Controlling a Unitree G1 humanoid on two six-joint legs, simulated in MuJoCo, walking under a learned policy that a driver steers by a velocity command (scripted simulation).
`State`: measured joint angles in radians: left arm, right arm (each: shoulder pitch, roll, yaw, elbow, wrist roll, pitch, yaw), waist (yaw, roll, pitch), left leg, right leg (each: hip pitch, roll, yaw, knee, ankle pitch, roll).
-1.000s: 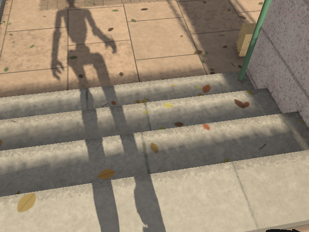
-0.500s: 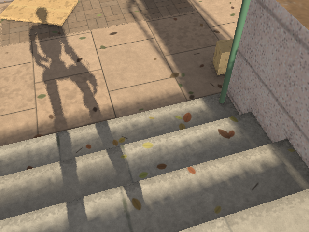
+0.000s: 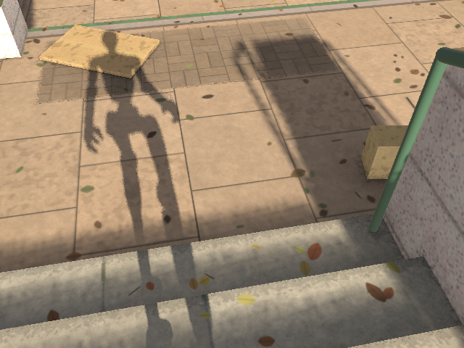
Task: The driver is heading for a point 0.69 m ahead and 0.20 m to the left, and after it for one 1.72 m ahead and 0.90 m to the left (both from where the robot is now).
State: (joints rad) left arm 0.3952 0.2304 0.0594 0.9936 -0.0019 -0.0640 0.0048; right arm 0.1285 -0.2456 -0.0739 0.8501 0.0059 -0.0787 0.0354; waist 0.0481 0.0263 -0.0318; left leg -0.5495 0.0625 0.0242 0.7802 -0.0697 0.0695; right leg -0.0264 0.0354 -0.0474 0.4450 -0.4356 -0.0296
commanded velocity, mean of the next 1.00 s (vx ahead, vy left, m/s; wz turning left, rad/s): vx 0.50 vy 0.00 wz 0.28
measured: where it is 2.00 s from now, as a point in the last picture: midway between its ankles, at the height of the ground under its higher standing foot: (188, 274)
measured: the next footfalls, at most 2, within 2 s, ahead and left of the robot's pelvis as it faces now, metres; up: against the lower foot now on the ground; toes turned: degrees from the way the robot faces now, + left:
left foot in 0.02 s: +0.12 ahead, +0.12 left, +0.00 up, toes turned +3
right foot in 0.54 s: +0.42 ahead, -0.12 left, -0.15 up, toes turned +5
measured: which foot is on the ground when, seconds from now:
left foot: up 0.00-0.00, down 0.02-0.54, up 0.56-1.00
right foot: down 0.00-0.04, up 0.06-0.52, down 0.54-1.00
